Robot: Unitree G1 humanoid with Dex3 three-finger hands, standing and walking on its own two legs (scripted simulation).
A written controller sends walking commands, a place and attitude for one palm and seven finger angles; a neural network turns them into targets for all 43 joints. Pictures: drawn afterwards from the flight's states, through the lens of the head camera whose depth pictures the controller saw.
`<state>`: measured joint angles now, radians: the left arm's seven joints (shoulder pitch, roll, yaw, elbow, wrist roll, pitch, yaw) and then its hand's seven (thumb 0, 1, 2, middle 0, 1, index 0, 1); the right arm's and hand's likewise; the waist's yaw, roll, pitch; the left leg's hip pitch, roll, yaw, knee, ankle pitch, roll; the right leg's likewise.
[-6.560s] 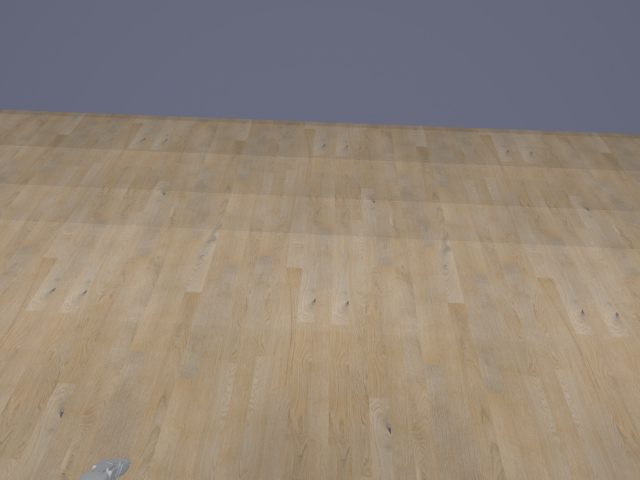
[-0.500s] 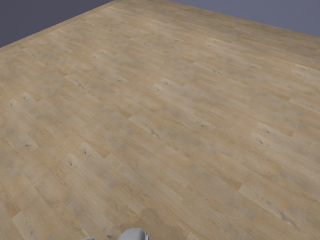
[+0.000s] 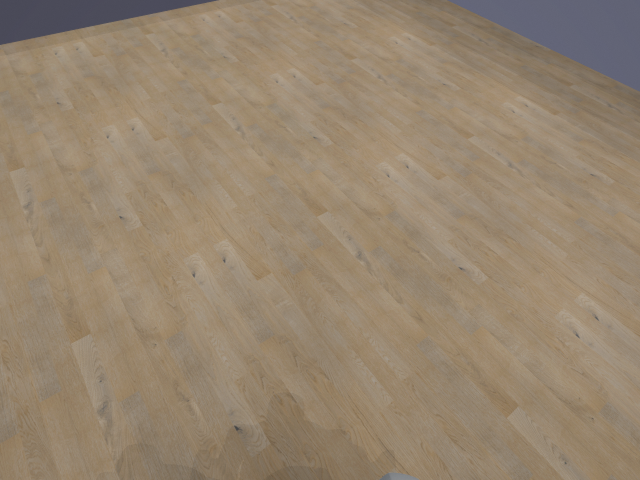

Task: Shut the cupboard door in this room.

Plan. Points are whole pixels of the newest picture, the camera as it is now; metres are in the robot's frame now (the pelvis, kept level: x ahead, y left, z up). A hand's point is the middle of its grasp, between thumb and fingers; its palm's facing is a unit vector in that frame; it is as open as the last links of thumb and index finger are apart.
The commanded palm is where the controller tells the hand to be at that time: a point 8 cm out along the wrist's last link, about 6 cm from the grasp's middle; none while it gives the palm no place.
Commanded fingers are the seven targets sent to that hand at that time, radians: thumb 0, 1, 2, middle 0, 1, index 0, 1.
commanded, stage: turn or walk to find it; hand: left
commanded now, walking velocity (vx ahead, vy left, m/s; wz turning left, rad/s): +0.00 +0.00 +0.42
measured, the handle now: out of the picture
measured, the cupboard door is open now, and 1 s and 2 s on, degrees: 83 83 83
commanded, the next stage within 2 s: none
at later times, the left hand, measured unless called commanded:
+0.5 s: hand out of the picture -0.01 +0.15 -0.15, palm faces +0.27 -0.93 -0.26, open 7.3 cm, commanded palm none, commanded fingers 0.00 0.90 0.90 -0.20 -0.30 -0.20 -0.30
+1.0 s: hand out of the picture -0.09 +0.19 -0.16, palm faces +0.45 -0.85 -0.27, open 7.4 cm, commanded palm none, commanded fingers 0.00 0.90 0.90 -0.20 -0.30 -0.20 -0.30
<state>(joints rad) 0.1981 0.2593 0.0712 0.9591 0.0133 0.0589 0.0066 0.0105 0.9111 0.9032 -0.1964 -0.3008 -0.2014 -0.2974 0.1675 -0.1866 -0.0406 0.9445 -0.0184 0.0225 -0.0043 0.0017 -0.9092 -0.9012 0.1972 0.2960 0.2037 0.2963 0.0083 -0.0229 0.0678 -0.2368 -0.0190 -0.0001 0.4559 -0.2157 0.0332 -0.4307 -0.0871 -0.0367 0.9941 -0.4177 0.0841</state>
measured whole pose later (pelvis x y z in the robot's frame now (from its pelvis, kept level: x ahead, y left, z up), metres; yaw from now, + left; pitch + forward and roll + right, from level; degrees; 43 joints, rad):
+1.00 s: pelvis -0.07 -0.04 +0.00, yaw +26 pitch +0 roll +0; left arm 0.20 0.22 0.06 0.94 0.01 0.04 0.01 0.01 0.91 0.90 -0.20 -0.30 -0.20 -0.30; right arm 0.17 -0.20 -0.05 0.95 -0.02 0.04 0.00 0.00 -0.91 -0.90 0.20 0.30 0.20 0.30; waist -0.01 0.01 0.06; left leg -0.28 -0.02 -0.04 0.49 -0.21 0.00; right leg -0.33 -0.06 -0.04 0.74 -0.41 0.07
